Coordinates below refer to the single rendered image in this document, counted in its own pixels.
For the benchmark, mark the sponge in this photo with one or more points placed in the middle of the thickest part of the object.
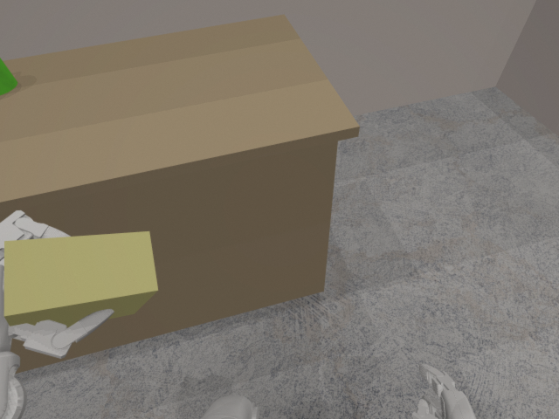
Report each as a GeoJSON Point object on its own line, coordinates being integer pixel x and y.
{"type": "Point", "coordinates": [64, 279]}

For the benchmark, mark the left robot thigh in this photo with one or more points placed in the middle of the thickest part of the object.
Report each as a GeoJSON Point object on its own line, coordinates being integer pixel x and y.
{"type": "Point", "coordinates": [231, 407]}

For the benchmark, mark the table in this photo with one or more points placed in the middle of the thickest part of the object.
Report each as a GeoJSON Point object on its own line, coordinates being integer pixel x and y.
{"type": "Point", "coordinates": [220, 141]}

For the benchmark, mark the right robot hand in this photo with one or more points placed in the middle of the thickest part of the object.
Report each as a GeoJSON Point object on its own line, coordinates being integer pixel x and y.
{"type": "Point", "coordinates": [454, 404]}

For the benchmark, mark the robot left forearm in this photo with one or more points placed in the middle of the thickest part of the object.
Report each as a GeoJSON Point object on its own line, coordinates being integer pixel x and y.
{"type": "Point", "coordinates": [13, 397]}

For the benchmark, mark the left robot hand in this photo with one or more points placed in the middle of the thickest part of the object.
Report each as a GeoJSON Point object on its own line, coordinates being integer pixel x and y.
{"type": "Point", "coordinates": [48, 336]}

